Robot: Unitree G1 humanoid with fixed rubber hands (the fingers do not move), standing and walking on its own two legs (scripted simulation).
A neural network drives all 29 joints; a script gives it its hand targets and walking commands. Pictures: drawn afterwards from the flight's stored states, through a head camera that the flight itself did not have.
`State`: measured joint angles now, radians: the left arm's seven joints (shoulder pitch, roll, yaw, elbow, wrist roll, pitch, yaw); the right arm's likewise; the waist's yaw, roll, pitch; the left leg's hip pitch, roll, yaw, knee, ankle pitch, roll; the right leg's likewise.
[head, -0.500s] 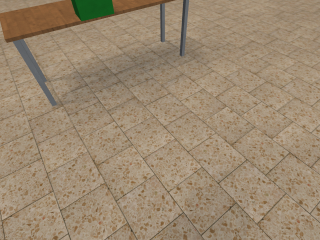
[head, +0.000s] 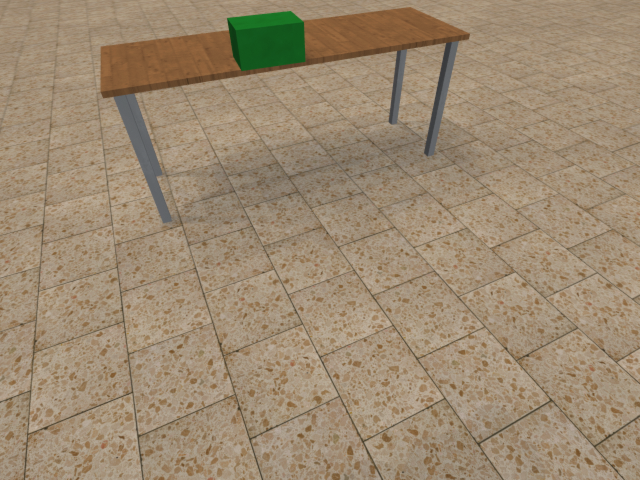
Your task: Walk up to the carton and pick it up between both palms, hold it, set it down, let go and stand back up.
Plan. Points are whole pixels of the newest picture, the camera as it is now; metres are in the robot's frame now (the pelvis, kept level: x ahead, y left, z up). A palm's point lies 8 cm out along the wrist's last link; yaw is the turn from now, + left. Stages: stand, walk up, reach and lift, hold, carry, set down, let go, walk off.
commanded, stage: walk up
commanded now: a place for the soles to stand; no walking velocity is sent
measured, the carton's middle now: (266, 40) +1.65 +0.34 -0.02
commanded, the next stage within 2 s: none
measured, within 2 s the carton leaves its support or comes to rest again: neither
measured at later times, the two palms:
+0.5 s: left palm (157, 372) +0.30 +0.31 -0.10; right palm (484, 431) +0.26 -0.21 -0.15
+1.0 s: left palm (203, 395) +0.27 +0.22 -0.09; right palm (401, 237) +0.64 -0.11 -0.11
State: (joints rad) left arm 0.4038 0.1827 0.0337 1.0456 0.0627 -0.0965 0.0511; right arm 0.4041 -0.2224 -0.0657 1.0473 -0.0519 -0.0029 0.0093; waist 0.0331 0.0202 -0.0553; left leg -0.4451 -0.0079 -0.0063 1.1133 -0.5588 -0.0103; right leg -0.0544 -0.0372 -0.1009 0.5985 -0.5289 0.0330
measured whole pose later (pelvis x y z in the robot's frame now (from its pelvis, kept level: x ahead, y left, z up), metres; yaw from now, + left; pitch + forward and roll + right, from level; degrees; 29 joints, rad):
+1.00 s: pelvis +0.45 +0.07 +0.02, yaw +15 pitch +0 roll -1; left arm 0.66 0.12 -0.02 0.96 0.05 -0.11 0.01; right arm 0.15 -0.23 0.00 0.83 -0.05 -0.02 0.05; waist 0.09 0.06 0.04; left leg -0.64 0.06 0.05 0.73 -0.04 -0.01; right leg 0.01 -0.04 -0.14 0.44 -0.44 0.03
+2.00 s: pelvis +0.91 +0.23 +0.00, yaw +14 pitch -3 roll -2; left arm 0.50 0.25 0.03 0.89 0.05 -0.05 -0.01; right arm 0.29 -0.24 -0.03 0.77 -0.06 -0.05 0.05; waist 0.06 0.01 0.03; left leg -0.43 0.09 0.03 0.66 -0.20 0.00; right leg -0.14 -0.09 -0.10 0.65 -0.45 0.02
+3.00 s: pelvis +1.13 +0.29 +0.01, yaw +12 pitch -3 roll -1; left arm 0.16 0.26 0.00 0.88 0.01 0.03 0.00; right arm 0.14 -0.23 -0.01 0.81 0.01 0.02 -0.01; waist 0.02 -0.01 0.11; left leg -0.32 0.03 0.02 0.72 -0.34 0.00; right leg -0.36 -0.03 -0.07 0.68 -0.27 0.00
